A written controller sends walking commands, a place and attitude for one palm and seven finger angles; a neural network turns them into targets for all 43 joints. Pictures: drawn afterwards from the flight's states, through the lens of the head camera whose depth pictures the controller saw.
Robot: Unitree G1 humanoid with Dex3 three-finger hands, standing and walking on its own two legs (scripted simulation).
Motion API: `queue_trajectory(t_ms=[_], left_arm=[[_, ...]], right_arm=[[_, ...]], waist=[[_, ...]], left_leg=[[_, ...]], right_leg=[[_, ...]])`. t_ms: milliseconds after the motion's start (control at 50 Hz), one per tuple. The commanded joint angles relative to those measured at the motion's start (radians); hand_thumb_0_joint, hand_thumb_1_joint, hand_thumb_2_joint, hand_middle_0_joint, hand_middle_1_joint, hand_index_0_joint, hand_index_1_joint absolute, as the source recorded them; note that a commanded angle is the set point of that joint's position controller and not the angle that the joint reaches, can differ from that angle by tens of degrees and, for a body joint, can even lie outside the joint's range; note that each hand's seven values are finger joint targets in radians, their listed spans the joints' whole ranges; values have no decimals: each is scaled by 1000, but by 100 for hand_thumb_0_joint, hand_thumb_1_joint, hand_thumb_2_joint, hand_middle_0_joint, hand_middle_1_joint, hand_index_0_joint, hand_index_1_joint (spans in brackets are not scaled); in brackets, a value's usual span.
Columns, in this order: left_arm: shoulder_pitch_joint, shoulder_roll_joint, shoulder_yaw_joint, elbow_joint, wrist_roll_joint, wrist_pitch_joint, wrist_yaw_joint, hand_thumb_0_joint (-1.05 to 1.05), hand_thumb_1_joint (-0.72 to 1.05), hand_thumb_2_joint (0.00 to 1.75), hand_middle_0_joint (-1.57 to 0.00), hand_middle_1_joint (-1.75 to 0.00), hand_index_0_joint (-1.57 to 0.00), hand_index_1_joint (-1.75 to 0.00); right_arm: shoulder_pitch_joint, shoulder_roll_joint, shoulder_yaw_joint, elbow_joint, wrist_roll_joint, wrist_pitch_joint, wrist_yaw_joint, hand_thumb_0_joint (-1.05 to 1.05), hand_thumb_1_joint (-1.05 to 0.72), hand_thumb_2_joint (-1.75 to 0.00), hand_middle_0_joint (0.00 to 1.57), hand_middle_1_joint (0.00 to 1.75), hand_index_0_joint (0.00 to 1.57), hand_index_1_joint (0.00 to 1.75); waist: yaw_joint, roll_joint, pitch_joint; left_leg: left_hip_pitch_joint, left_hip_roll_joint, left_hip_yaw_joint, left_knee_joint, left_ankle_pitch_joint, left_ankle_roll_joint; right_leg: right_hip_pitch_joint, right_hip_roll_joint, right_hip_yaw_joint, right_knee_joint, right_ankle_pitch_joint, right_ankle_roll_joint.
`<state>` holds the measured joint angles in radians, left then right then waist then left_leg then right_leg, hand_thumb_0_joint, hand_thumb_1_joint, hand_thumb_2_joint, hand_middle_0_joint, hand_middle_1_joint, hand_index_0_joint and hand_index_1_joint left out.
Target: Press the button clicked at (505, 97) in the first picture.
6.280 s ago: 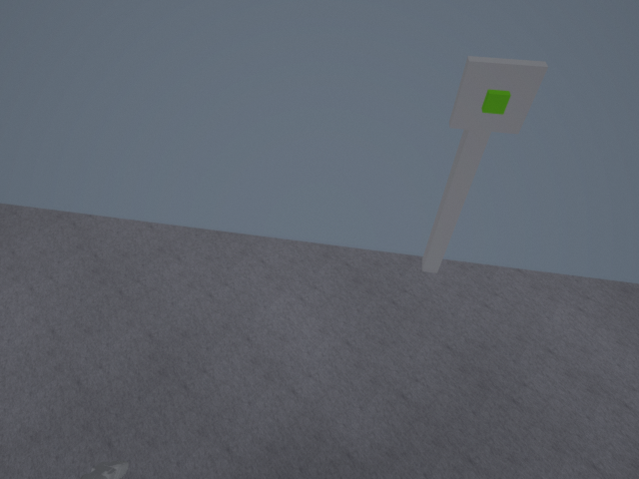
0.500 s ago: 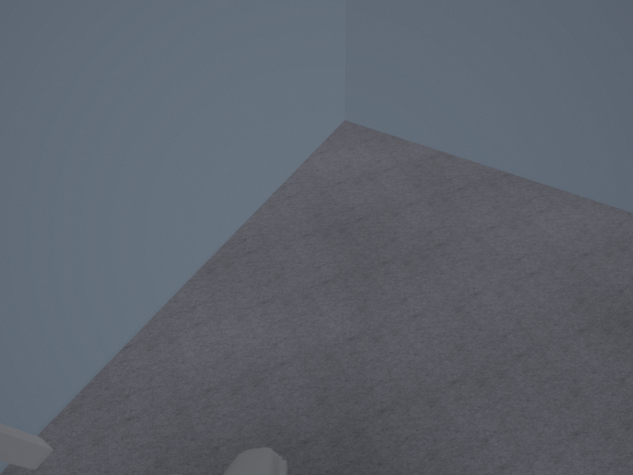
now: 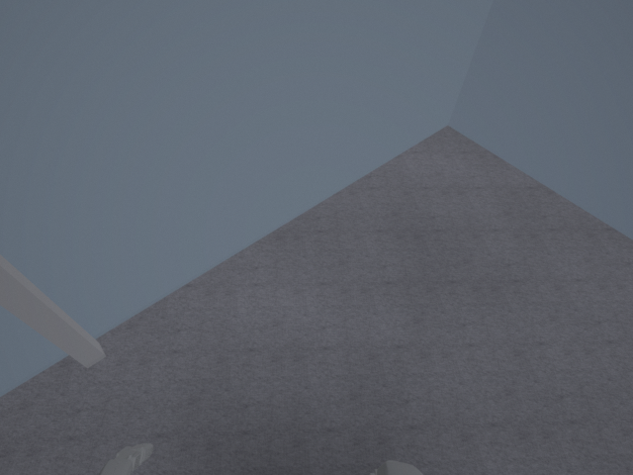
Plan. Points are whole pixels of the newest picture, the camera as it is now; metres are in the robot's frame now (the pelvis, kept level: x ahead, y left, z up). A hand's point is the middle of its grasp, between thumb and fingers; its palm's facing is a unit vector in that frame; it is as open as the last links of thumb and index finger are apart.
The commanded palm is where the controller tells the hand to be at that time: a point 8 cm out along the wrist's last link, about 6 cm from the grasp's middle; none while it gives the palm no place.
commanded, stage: turn to face it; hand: left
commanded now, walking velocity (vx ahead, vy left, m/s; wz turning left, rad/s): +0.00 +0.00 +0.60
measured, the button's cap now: out of the picture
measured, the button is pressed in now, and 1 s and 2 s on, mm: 0 0 0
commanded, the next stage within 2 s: take the last steps up to it in 1.02 s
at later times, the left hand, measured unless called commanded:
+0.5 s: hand out of the picture -0.02 +0.20 -0.17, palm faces +0.34 -0.90 -0.26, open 7.4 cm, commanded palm none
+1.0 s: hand out of the picture -0.02 +0.20 -0.15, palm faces +0.53 -0.80 -0.28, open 7.4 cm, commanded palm none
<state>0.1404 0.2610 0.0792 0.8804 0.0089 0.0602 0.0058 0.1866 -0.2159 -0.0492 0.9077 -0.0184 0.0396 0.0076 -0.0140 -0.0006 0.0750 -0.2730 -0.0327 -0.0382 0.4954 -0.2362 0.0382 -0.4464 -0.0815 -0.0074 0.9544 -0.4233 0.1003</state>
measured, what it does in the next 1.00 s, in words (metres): steps on the spot, turning left: right foot, then left foot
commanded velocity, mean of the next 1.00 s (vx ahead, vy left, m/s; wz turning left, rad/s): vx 0.00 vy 0.00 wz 0.47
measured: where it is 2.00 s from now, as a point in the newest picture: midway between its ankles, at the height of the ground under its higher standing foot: outside the picture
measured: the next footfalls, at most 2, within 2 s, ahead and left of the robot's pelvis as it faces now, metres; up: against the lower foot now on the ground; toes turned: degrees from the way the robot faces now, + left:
right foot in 0.14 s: +0.05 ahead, -0.15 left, +0.00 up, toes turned +3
left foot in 0.54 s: -0.02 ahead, +0.12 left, +0.00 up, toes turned +27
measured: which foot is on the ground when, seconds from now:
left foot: down 0.00-0.14, up 0.16-0.52, down 0.54-0.98, up 1.00-1.00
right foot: up 0.00-0.12, down 0.14-0.54, up 0.56-0.96, down 0.98-1.00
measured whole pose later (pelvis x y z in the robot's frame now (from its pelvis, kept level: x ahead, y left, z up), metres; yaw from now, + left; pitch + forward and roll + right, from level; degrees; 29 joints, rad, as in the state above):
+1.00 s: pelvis +0.00 -0.03 -0.01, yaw +31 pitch +0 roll +1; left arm 0.18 0.19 0.04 0.89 0.01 0.02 0.01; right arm 0.20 -0.21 -0.05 0.93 -0.01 0.05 0.00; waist -0.01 0.04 0.05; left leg -0.31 -0.03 -0.06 0.60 -0.29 -0.01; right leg -0.27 -0.03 -0.06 0.59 -0.30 0.03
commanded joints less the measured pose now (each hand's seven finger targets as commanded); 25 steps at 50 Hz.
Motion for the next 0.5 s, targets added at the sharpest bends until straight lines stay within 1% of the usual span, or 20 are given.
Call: queue_trajectory(t_ms=[0, 40, 60, 80, 100, 120, 140, 160, 180, 200, 220, 260, 280, 300, 320, 360, 420, 440, 460, 480], left_arm=[[-13, 57, 5, -104, -2, -39, 12, 0, 90, 90, -20, -30, -20, -30], [28, 58, 5, -99, -6, -46, 15, 0, 90, 90, -20, -30, -20, -30], [60, 66, 7, -93, -7, -51, 18, 0, 90, 90, -20, -30, -20, -30], [99, 88, 13, -86, -6, -60, 22, 0, 90, 90, -20, -30, -20, -30], [132, 169, 27, -86, 9, -72, 30, 0, 90, 90, -20, -30, -20, -30], [133, 232, 35, -91, 18, -71, 31, 0, 90, 90, -20, -30, -20, -30], [113, 208, 32, -95, 9, -71, 35, 0, 90, 90, -20, -30, -20, -30], [65, 177, 25, -103, 8, -68, 34, 0, 90, 90, -20, -30, -20, -30], [14, 142, 15, -109, 9, -68, 31, 0, 90, 90, -20, -30, -20, -30], [-20, 115, 7, -118, 10, -66, 32, 0, 90, 90, -20, -30, -20, -30], [-24, 109, 3, -120, 14, -71, 30, 0, 90, 90, -20, -30, -20, -30], [6, 117, 5, -107, 15, -71, 31, 0, 90, 90, -20, -30, -20, -30], [29, 124, 6, -99, 16, -68, 30, 0, 90, 90, -20, -30, -20, -30], [47, 129, 8, -87, 17, -66, 29, 0, 90, 90, -20, -30, -20, -30], [58, 142, 12, -81, 20, -65, 29, 0, 90, 90, -20, -30, -20, -30], [88, 161, 17, -66, 21, -61, 26, 0, 90, 90, -20, -30, -20, -30], [112, 186, 28, -52, 24, -55, 23, 0, 90, 90, -20, -30, -20, -30], [105, 193, 32, -50, 23, -53, 22, 0, 90, 90, -20, -30, -20, -30], [102, 190, 32, -47, 20, -50, 20, 0, 90, 90, -20, -30, -20, -30], [103, 186, 34, -46, 13, -45, 17, 0, 90, 90, -20, -30, -20, -30]], right_arm=[[15, -227, -75, -68, -7, -19, -9, 0, -90, -90, 20, 30, 20, 30], [-1, -227, -79, -75, -6, -15, -8, 0, -90, -90, 20, 30, 20, 30], [-10, -219, -80, -79, -2, -14, -7, 0, -90, -90, 20, 30, 20, 30], [-14, -200, -78, -83, 4, -15, -5, 0, -90, -90, 20, 30, 20, 30], [3, -143, -70, -95, 14, -16, 3, 0, -90, -90, 20, 30, 20, 30], [1, -103, -64, -123, 8, -17, 4, 0, -90, -90, 20, 30, 20, 30], [-12, -145, -72, -110, -7, -5, 0, 0, -90, -90, 20, 30, 20, 30], [-20, -142, -75, -97, -5, 5, 5, 0, -90, -90, 20, 30, 20, 30], [-7, -140, -73, -75, -5, 11, 11, 0, -90, -90, 20, 30, 20, 30], [3, -132, -72, -64, -4, 16, 20, 0, -90, -90, 20, 30, 20, 30], [15, -120, -66, -57, -5, 18, 25, 0, -90, -90, 20, 30, 20, 30], [3, -117, -61, -59, -3, 23, 27, 0, -90, -90, 20, 30, 20, 30], [-17, -115, -59, -64, -2, 24, 28, 0, -90, -90, 20, 30, 20, 30], [-44, -112, -58, -70, -1, 25, 29, 0, -90, -90, 20, 30, 20, 30], [-59, -108, -53, -74, -1, 23, 29, 0, -90, -90, 20, 30, 20, 30], [-94, -102, -46, -83, 2, 18, 31, 0, -90, -90, 20, 30, 20, 30], [-99, -95, -36, -92, 7, 6, 29, 0, -90, -90, 20, 30, 20, 30], [-76, -100, -36, -90, 7, 2, 27, 0, -90, -90, 20, 30, 20, 30], [-48, -105, -36, -85, 6, -3, 25, 0, -90, -90, 20, 30, 20, 30], [-15, -126, -41, -78, 4, -8, 24, 0, -90, -90, 20, 30, 20, 30]], waist=[[-22, 162, -137], [-2, 159, -155], [16, 146, -163], [39, 105, -172], [51, -96, -190], [54, -288, -159], [52, -270, -142], [27, -225, -92], [0, -169, -53], [-19, -134, -25], [-23, -156, -24], [-7, -179, -39], [6, -188, -37], [18, -181, -25], [23, -196, -30], [44, -204, -45], [58, -230, -88], [45, -235, -101], [32, -223, -120], [11, -184, -132]], left_leg=[[122, 238, -306, -96, 425, 134], [80, 213, -324, -59, 453, 116], [38, 193, -320, -28, 430, 94], [-47, 154, -302, 29, 336, 51], [-226, 59, -189, 189, 83, -21], [-357, -56, -16, 408, -347, -85], [-341, 5, -65, 570, -363, -78], [-333, 20, -57, 675, -306, -82], [-335, 41, -39, 737, -231, -90], [-317, 56, -20, 752, -180, -96], [-308, 58, 4, 747, -152, -106], [-294, 66, 34, 691, -151, -118], [-291, 68, 48, 651, -158, -121], [-281, 70, 62, 606, -167, -122], [-273, 75, 75, 546, -182, -124], [-230, 73, 105, 437, -195, -121], [-153, 61, 141, 289, -213, -103], [-118, 58, 155, 230, -187, -99], [-69, 49, 169, 152, -128, -93], [22, 49, 166, 33, -29, -82]], right_leg=[[38, 42, -10, -176, -23, -9], [136, 67, -21, -304, 40, -18], [216, 67, -27, -411, 119, -23], [339, 32, -4, -559, 215, -31], [503, -166, 179, -663, 266, -87], [478, -409, 365, -678, 398, -207], [379, -415, 328, -670, 423, -250], [305, -356, 279, -669, 392, -249], [269, -304, 184, -658, 374, -236], [230, -266, 104, -644, 380, -218], [236, -244, 47, -638, 403, -207], [268, -246, -1, -634, 413, -209], [281, -246, -16, -633, 414, -209], [283, -256, -24, -636, 418, -209], [304, -264, -40, -624, 445, -213], [321, -274, -60, -597, 500, -216], [351, -296, -78, -535, 581, -214], [354, -298, -100, -502, 595, -201], [347, -289, -127, -461, 591, -178], [303, -271, -159, -387, 550, -141]])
